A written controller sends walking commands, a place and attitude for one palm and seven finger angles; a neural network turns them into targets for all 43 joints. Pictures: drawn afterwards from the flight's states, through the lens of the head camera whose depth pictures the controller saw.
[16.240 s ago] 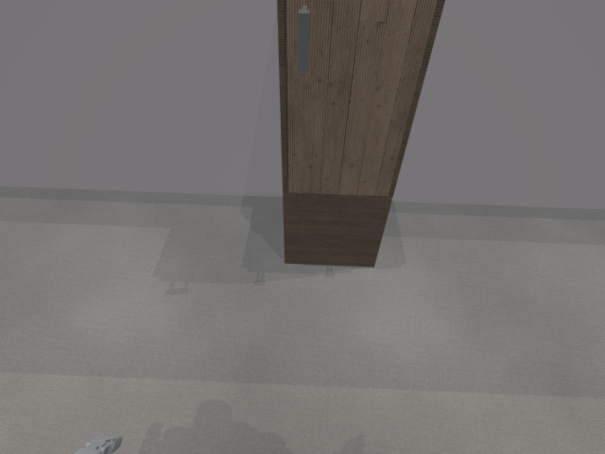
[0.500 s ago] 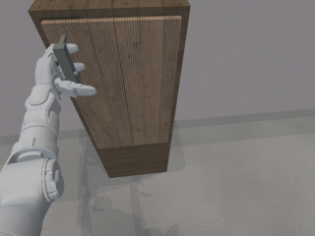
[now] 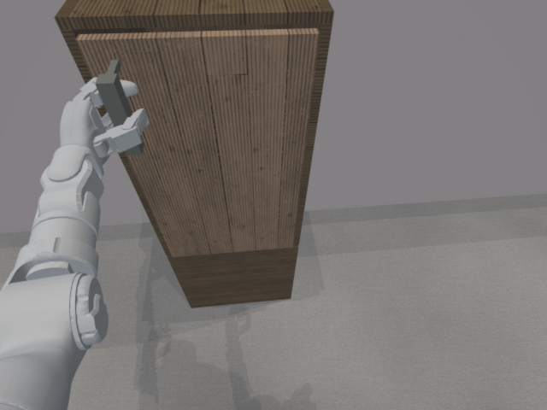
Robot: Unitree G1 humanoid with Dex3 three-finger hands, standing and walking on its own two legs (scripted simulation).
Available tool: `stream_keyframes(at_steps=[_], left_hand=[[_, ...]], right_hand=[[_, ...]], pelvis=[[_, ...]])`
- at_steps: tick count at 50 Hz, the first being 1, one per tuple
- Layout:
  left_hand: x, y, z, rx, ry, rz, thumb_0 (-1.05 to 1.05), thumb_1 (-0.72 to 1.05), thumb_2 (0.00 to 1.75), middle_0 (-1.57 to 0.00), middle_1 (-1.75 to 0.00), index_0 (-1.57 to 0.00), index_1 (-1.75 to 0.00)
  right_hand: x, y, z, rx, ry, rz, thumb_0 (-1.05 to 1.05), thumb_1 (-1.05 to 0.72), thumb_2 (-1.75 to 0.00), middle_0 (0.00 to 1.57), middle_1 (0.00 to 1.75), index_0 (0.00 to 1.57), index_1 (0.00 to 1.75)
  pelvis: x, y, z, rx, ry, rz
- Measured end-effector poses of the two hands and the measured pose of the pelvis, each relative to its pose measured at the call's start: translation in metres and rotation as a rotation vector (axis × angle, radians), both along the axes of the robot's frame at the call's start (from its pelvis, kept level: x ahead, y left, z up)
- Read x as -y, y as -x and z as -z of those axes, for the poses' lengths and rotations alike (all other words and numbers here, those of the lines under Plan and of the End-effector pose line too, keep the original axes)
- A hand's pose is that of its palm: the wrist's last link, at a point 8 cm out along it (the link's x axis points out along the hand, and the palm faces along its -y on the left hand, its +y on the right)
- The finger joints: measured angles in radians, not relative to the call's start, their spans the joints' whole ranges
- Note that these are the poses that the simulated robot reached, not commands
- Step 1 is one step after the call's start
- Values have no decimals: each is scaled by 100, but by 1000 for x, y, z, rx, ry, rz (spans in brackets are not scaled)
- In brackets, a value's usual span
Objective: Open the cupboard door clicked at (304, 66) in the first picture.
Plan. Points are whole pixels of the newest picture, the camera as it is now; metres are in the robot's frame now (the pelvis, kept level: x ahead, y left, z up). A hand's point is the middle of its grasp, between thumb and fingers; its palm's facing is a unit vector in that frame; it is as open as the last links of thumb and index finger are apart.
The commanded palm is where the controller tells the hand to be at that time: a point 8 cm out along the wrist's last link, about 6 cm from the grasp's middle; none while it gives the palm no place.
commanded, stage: close the thumb around the handle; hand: left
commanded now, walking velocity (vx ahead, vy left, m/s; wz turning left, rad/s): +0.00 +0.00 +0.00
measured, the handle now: (125, 108) +0.52 +0.22 +0.17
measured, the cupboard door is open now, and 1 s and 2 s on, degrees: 0 37 48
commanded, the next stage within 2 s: pull the door open along its arc in 0.14 s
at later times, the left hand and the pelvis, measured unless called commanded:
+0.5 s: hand (138, 136) +0.46 +0.19 +0.16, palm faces +0.09 -1.00 +0.01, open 5.7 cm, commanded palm +0.40 +0.23 +0.16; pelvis +0.00 +0.00 +0.00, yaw -2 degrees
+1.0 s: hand (198, 214) +0.31 +0.09 +0.17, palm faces +0.34 -0.93 +0.11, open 6.4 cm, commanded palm +0.24 +0.12 +0.16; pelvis +0.01 -0.01 +0.01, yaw +1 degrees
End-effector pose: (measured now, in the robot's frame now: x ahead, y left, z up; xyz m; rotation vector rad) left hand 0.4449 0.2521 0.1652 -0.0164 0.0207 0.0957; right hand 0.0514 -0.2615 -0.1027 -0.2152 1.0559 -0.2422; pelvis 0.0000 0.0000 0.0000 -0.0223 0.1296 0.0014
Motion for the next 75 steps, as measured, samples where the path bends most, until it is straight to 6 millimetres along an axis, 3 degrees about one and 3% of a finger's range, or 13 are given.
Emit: stream_keyframes(at_steps=[5, 19, 25, 30, 36, 44, 50, 54, 59, 66, 75], left_hand=[[7, -2, 1, 10, -15, 4, 0, 72, 84, -39, -134, -39, -134], [10, 1, 1, 19, -13, -8, 0, 72, 85, -37, -135, -38, -135], [13, 15, 3, 44, -7, 3, 0, 72, 80, -36, -135, -36, -135], [19, 37, 4, 64, -4, 23, 0, 71, 75, -36, -135, -35, -135], [37, 81, 5, 88, 10, 38, 1, 68, 72, -36, -135, -34, -135], [85, 139, 3, 74, 92, -170, 4, 65, 72, -32, -135, -36, -132], [122, 172, -1, 29, 92, -256, 4, 64, 71, -32, -135, -35, -132], [142, 187, -3, 22, 26, -270, 3, 64, 71, -32, -134, -33, -132], [163, 201, -5, 16, -28, -243, 2, 64, 69, -31, -131, -31, -131], [185, 216, -6, 7, -30, -213, 2, 64, 71, -28, -126, -28, -128], [188, 213, -4, 19, -26, -343, 2, 58, 80, -31, -128, -30, -128]], right_hand=[[1, 1, 1, -2, 2, -5, 0, -91, -90, 21, 30, 20, 29], [1, 16, 4, -13, -19, 22, 0, -91, -90, 21, 30, 20, 29], [0, 7, 2, 20, -33, 37, 1, -91, -90, 21, 30, 20, 29], [-2, -21, -4, 96, -47, 24, 1, -91, -90, 20, 30, 20, 29], [-13, -78, -18, 251, -77, -36, 1, -91, -90, 20, 30, 20, 29], [-47, -159, -45, 412, -128, -212, 1, -91, -90, 20, 30, 20, 29], [-71, -188, -58, 443, -182, -309, 1, -91, -90, 20, 30, 20, 29], [-78, -190, -57, 423, -222, -344, 1, -91, -90, 20, 30, 20, 29], [-73, -180, -45, 374, -279, -340, 1, -91, -90, 20, 30, 20, 29], [-46, -154, -23, 292, -288, -312, 1, -91, -90, 20, 30, 20, 29], [-12, -135, -12, 242, -201, -304, 1, -91, -90, 20, 30, 20, 29]], pelvis=[[0, 2, 0, -5, -1, -1], [3, 3, 0, -5, -4, 14], [3, -4, -2, 13, -6, 33], [1, -11, -4, 39, -7, 40], [0, -16, -6, 74, -10, 41], [3, -14, -6, 120, -15, 9], [10, -15, -6, 152, -18, -17], [17, -14, -5, 164, -20, -23], [25, -12, -3, 174, -21, -25], [40, -5, -1, 179, -26, -32], [58, 10, -2, 190, -36, -51]])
